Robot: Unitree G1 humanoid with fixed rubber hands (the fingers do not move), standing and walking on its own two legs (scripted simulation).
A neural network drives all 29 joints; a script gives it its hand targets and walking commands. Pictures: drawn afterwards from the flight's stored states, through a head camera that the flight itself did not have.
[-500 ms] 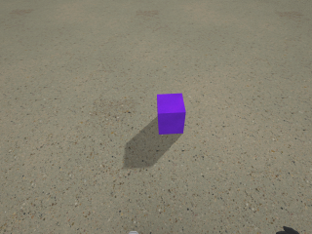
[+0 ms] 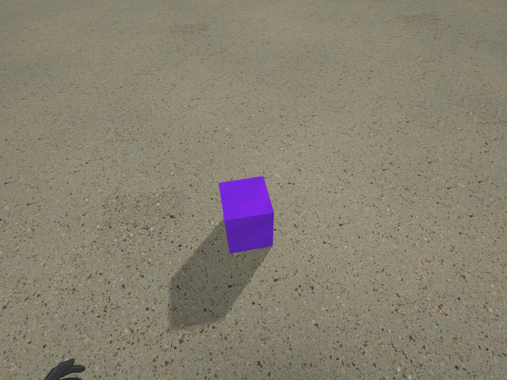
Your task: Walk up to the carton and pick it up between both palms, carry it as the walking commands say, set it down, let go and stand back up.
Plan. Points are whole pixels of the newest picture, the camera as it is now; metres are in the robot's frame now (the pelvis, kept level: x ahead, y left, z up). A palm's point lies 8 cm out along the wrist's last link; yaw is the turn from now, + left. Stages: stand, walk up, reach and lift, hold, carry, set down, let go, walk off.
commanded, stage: walk up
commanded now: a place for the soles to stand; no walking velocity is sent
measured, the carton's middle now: (246, 215) +0.91 +0.01 -0.63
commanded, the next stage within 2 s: none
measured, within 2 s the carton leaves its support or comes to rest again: neither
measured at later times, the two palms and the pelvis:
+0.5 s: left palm (57, 346) +0.25 +0.34 -0.08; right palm (461, 307) +0.24 -0.33 -0.04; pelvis +0.17 +0.02 +0.01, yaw +0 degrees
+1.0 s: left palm (79, 292) +0.34 +0.34 -0.09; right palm (401, 239) +0.40 -0.31 -0.08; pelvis +0.29 +0.01 +0.00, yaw +1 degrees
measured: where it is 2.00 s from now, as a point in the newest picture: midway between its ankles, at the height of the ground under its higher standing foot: (271, 336)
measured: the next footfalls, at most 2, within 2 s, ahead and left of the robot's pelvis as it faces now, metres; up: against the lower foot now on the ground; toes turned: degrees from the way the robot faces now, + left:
left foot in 0.30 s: +0.23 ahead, +0.14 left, +0.00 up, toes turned +6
right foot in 0.62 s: +0.34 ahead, -0.13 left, +0.00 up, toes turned -2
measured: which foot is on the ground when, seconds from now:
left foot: up 0.00-0.28, down 0.30-0.64, up 0.66-0.88, down 0.90-1.00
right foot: down 0.00-0.32, up 0.34-0.60, down 0.62-1.00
